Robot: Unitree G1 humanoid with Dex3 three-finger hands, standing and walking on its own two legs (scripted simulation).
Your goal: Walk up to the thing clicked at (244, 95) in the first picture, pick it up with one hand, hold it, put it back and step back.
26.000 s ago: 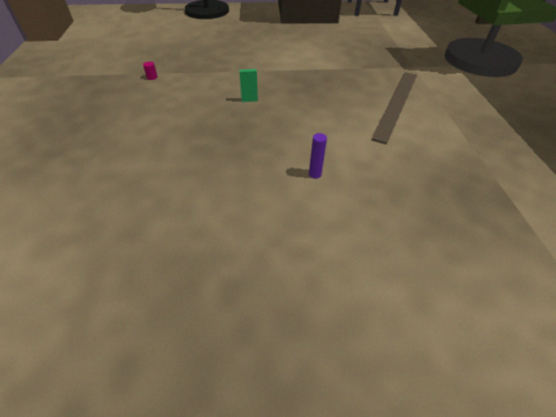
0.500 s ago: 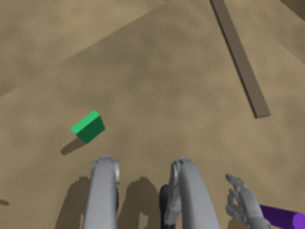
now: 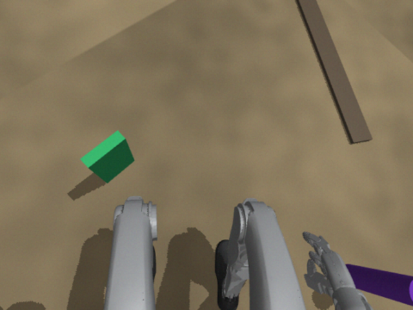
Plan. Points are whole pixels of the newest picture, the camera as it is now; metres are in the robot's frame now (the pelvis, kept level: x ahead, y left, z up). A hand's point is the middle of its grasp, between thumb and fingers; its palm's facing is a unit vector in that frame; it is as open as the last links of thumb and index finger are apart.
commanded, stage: go down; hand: left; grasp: from the side
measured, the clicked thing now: (111, 159) +0.44 +0.25 -0.33
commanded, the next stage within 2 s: approach in 0.62 s
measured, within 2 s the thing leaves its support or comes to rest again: neither
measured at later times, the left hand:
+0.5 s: hand out of the picture +0.35 +0.44 -0.03, palm faces +0.23 -0.97 -0.10, open 17.6 cm
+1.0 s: hand out of the picture +0.35 +0.43 -0.08, palm faces +0.26 -0.96 +0.00, open 17.6 cm
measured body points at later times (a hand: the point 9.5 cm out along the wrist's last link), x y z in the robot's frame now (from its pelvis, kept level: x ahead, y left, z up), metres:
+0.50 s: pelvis +0.00 +0.00 -0.03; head +0.21 +0.07 +0.36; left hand +0.33 +0.49 -0.02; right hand +0.17 -0.27 -0.13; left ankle +0.08 +0.13 -0.41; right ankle +0.09 -0.13 -0.41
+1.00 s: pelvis -0.01 +0.00 -0.06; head +0.21 +0.09 +0.32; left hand +0.33 +0.48 -0.08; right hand +0.17 -0.27 -0.16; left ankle +0.08 +0.13 -0.41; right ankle +0.09 -0.13 -0.41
